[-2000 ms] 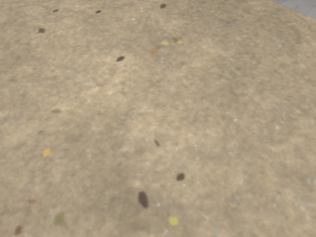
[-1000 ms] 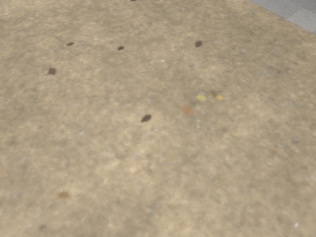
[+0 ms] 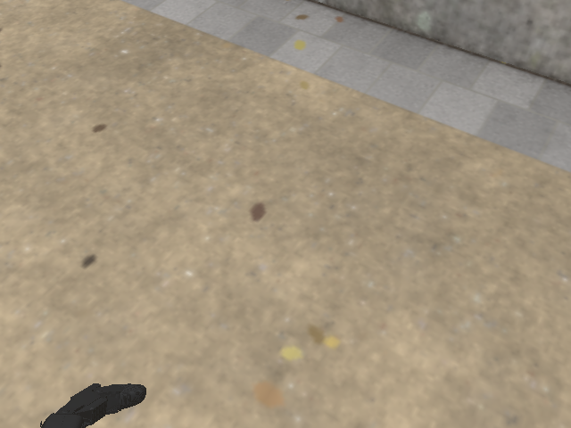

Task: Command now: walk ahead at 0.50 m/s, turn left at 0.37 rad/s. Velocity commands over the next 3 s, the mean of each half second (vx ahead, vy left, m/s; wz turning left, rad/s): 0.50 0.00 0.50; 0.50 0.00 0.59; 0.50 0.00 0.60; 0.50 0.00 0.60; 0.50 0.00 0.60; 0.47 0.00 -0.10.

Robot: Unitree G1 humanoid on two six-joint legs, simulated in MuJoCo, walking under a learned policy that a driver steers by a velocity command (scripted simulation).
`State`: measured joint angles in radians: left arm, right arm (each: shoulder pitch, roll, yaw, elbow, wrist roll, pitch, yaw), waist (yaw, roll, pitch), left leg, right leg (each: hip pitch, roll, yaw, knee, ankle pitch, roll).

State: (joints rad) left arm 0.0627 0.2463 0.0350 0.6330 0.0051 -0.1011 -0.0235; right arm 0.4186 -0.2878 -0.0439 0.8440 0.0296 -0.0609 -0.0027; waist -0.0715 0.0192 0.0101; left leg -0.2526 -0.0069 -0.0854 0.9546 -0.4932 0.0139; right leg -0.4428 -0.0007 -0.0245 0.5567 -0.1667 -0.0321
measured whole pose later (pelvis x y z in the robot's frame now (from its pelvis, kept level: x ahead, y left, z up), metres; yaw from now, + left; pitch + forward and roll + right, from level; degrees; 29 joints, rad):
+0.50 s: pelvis +0.25 +0.07 -0.01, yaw +17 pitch +2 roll -2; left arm 0.29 0.30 0.07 0.83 -0.01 -0.06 0.01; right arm 0.11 -0.29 -0.07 0.64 0.02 -0.03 0.04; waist 0.04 0.01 0.06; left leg -0.52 -0.02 0.04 0.68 -0.18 0.10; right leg -0.15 -0.09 -0.10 0.97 -0.49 0.04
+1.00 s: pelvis +0.52 +0.14 +0.00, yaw +35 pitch +2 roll -1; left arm 0.07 0.27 0.05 0.70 0.01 -0.12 -0.02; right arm 0.37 -0.30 -0.07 0.72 0.03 -0.03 -0.02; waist -0.05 0.03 0.00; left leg -0.25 -0.08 -0.20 0.96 -0.51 0.04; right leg -0.43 0.04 0.00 0.55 -0.16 -0.02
